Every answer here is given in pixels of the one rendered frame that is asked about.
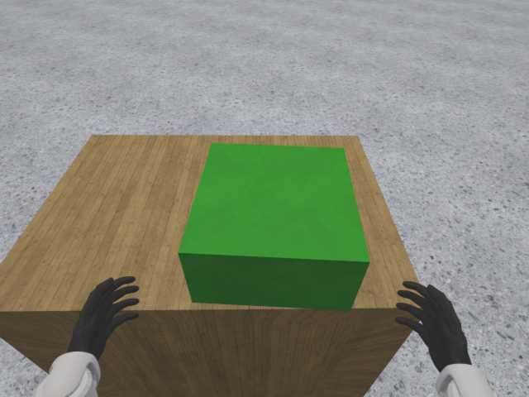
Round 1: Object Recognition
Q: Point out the left robot forearm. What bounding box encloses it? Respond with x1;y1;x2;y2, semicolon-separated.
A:
33;352;101;397

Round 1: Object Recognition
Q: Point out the robot left hand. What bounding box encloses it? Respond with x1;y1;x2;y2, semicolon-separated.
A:
66;276;140;360

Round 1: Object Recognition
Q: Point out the robot right hand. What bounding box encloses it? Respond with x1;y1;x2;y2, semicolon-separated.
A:
395;281;472;373

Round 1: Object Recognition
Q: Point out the pedestal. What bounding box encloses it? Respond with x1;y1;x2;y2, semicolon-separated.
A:
0;135;424;397

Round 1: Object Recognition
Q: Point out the carton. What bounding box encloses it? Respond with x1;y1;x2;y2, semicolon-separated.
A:
178;143;370;311

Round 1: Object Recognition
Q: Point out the right robot forearm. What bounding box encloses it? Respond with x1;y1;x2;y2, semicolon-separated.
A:
436;364;497;397

